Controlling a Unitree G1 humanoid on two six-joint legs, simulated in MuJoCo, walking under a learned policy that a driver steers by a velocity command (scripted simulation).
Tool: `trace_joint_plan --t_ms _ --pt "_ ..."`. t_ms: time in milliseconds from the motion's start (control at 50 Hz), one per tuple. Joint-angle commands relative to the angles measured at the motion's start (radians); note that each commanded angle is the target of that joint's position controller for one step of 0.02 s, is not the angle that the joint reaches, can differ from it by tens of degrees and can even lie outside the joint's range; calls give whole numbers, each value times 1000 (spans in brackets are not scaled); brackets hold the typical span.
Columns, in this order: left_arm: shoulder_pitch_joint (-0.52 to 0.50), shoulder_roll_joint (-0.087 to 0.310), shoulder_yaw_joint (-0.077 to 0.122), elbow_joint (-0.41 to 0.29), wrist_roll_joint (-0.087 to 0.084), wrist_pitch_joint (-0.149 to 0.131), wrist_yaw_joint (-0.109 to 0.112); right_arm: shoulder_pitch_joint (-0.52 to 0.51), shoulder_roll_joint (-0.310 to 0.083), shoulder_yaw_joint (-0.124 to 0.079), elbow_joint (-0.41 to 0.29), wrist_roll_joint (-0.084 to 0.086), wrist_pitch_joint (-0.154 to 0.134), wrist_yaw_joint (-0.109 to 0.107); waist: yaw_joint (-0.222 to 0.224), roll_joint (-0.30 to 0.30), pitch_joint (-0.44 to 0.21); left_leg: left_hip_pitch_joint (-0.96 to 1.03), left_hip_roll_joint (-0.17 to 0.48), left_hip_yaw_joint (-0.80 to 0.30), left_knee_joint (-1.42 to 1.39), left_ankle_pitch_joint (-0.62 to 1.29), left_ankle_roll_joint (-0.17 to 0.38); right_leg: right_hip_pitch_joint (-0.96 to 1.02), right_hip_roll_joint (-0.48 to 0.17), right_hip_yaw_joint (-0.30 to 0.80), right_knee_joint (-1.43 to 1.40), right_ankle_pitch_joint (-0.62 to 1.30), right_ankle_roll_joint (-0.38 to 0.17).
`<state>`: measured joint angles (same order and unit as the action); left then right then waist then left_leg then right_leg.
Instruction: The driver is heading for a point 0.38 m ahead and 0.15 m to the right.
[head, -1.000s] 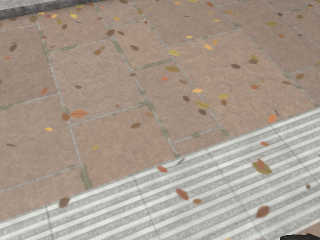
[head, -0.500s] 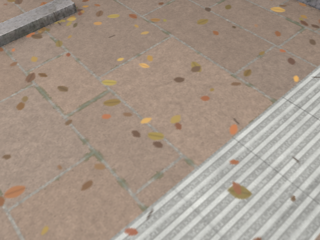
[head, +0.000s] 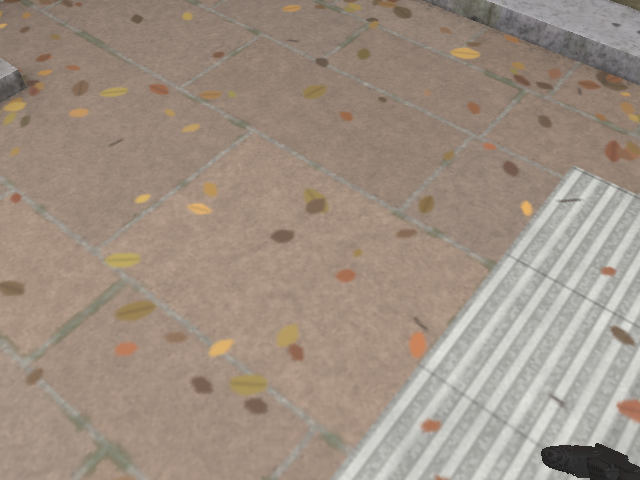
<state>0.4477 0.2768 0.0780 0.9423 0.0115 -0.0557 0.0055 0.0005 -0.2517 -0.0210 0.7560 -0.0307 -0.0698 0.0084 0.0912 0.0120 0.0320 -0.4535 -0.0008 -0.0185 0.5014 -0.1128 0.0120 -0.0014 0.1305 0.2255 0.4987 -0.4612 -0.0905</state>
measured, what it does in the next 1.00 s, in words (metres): walks ahead, turning right: right foot, then left foot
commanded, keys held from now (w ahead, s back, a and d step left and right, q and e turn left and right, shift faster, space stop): w+e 0.38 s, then no key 0.62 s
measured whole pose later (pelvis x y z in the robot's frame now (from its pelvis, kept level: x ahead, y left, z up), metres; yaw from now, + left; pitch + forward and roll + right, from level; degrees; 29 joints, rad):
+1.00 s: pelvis +0.34 -0.06 +0.02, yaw -19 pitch -1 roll -1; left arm 0.24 0.20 0.01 0.94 0.01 -0.02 0.02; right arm 0.26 -0.20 -0.02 0.97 -0.02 0.02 -0.04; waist 0.00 0.01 0.01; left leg -0.21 0.03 0.01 0.47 -0.25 0.00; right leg -0.23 0.09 -0.05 0.42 -0.18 -0.09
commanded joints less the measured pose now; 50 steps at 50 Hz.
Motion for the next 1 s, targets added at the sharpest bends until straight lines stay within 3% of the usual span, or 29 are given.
trace_joint_plan --t_ms 20,40,60,80,100,140,200,300,380,420,460,480,500,520,540,560,580,600,620,640,700,840,900,940,960,980,1000 --pt "53 11 -1 -129 -45 -25 -9 378 -323 -88 11 -33 -10 -33 -146 312 -357 787 461 -681 -211 -309 185 -552 40 -94 661 -87 5" --pt "42 101 6 -101 -9 -8 2 313 -241 -80 5 -18 4 -28 -121 181 -264 676 439 -739 -240 -435 195 -643 -58 -99 763 -49 -9" --pt "-31 115 12 -99 3 -1 -5 247 -149 -58 -12 -9 4 -24 -118 55 -126 532 388 -559 -251 -398 170 -639 -105 -107 757 57 -9" --pt "-79 98 9 -109 4 1 -14 214 -107 -46 -8 -9 2 -20 -109 18 -61 436 335 -407 -268 -245 149 -615 -138 -119 717 120 0" --pt "-103 87 9 -117 14 9 -23 224 -96 -41 4 -8 -3 -21 -103 55 -31 388 297 -299 -280 -121 128 -597 -160 -126 684 142 7" --pt "-107 70 6 -125 21 32 -41 261 -89 -38 32 0 -19 -19 -90 103 -26 354 259 -176 -294 42 113 -574 -171 -143 668 161 21" --pt "-182 49 -2 -164 21 48 -57 300 -96 -43 53 12 -39 -11 -87 89 -22 383 267 -72 -318 199 130 -654 -185 -161 651 217 32" --pt "-360 24 -23 -237 19 43 -78 337 -96 -43 80 11 -37 -11 -108 79 25 383 234 93 -349 264 124 -688 -196 -221 426 388 50" --pt "-475 18 -37 -284 23 40 -91 378 -132 -52 102 12 -33 -18 -131 75 53 423 253 168 -343 299 107 -610 -187 -295 216 417 19" --pt "-482 15 -39 -290 34 37 -85 407 -135 -49 124 13 -20 -24 -129 66 63 465 258 197 -265 533 98 -555 -148 -326 138 362 -2" --pt "-382 28 -33 -257 45 26 -71 420 -163 -52 141 17 -5 -31 -90 93 -1 502 251 215 -86 834 82 -418 -74 -348 80 307 -35" --pt "-259 47 -23 -216 52 13 -64 415 -170 -52 142 22 2 -34 -39 87 -68 476 236 225 72 817 68 -273 -47 -331 11 356 -57" --pt "-134 86 -8 -172 66 1 -51 413 -163 -47 133 30 4 -33 18 43 -147 360 199 245 281 626 42 -64 -82 -284 -59 519 -81" --pt "-67 169 8 -162 65 -7 -33 445 -76 -28 87 22 4 -27 -2 -136 -277 113 125 250 588 -175 13 209 -374 -8 50 1032 -129" --pt "-51 233 26 -180 15 4 -22 533 -65 -23 72 60 21 -27 -21 -248 -496 -73 -6 117 887 -568 -10 411 -610 326 39 1398 -323" --pt "-67 170 15 -182 -12 16 -7 455 -112 -35 92 41 32 -31 -10 -61 -449 -74 43 -1 867 -446 -10 304 -532 174 3 1404 -280" --pt "-156 117 -4 -178 -16 14 0 389 -75 -23 77 47 31 -26 -36 -88 -286 -101 64 0 810 -393 -12 161 -484 71 -53 1308 -256" --pt "-210 62 -21 -171 -12 14 2 368 -70 -21 87 32 34 -26 -74 -35 -171 -85 92 1 719 -354 -16 32 -424 13 -105 1178 -200" --pt "-240 44 -29 -167 -17 13 7 371 -73 -24 94 11 50 -24 -104 -41 -114 -32 103 -1 655 -325 -21 -70 -383 -33 -144 1119 -167" --pt "-262 35 -36 -164 -12 13 8 416 -65 -24 114 0 68 -21 -131 -48 -110 48 94 8 620 -296 -26 -148 -360 -78 -171 1096 -148" --pt "-264 56 -36 -144 4 -6 -2 445 -38 -25 137 7 94 -17 -160 -58 -140 135 64 20 537 -238 -31 -219 -328 -139 -200 1085 -139" --pt "-218 40 -46 -85 15 12 3 304 -37 -25 142 6 119 -37 -106 -111 -65 159 58 19 250 -199 -22 -271 -313 -88 -286 446 -116" --pt "-207 37 -48 -62 16 25 10 294 -29 -19 157 11 111 -46 -96 -102 -33 199 40 24 124 -229 -8 -272 -322 -42 -270 322 -120" --pt "-221 34 -51 -51 4 31 17 333 -12 -10 182 9 96 -52 -127 -61 -25 309 39 28 -90 -98 7 -297 -304 -39 -227 301 -80" --pt "-202 17 -57 -44 3 29 19 352 -34 -11 195 3 83 -55 -123 -26 -32 376 93 -33 -148 -25 15 -321 -283 -36 -205 298 -42" --pt "-161 1 -57 -39 2 26 17 361 -80 -15 198 -6 70 -57 -85 44 -35 393 183 -124 -169 73 30 -325 -225 -81 -154 285 -11" --pt "-124 -22 -57 -13 -11 33 15 291 -78 -13 209 16 66 -49 -39 141 7 250 189 -150 -182 31 56 -243 -151 -148 -187 268 6"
